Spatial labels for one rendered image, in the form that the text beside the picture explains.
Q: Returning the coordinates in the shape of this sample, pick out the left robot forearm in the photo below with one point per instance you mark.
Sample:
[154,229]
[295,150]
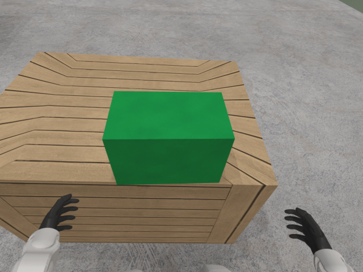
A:
[39,252]

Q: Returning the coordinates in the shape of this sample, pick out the carton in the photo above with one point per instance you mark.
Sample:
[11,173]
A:
[167,137]

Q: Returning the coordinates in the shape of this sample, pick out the left robot hand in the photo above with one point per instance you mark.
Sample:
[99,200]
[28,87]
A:
[53,217]

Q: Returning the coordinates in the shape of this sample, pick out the right robot hand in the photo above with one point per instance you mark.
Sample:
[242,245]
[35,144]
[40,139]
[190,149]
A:
[313,235]

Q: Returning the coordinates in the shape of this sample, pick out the pedestal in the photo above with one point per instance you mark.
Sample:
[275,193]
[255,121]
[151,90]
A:
[52,121]

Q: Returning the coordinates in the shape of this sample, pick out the right robot forearm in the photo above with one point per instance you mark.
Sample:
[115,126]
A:
[328,260]

